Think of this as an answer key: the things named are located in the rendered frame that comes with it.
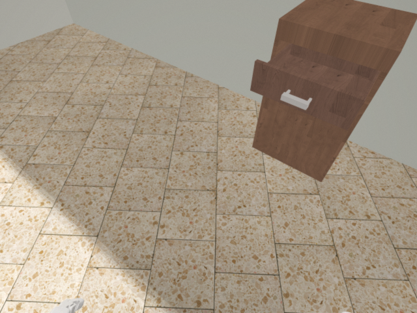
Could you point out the robot left hand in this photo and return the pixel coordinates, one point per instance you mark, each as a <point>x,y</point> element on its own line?
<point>69,306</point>

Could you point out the cabinet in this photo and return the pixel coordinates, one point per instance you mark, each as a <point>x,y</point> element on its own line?
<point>362,33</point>

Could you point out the handle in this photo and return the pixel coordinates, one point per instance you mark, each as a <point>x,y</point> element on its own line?
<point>295,101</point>

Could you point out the drawer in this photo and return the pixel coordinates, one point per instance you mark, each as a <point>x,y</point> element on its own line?
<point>338,88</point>

